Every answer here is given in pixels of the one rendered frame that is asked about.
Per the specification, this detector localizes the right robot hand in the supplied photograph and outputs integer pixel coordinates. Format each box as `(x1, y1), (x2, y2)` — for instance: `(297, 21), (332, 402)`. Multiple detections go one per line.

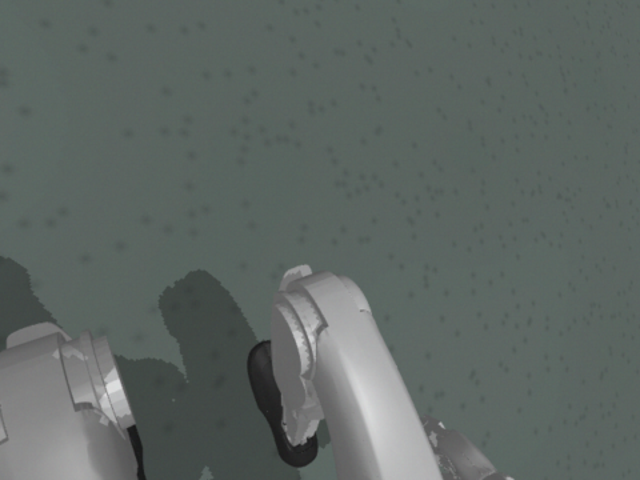
(419, 414), (499, 480)

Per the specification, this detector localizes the left robot foot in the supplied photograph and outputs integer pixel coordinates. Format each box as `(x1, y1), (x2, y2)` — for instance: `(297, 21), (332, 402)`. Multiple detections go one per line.
(127, 425), (146, 480)

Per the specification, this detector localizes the right robot foot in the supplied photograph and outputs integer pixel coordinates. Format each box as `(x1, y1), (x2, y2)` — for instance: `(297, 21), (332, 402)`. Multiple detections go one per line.
(247, 341), (318, 467)

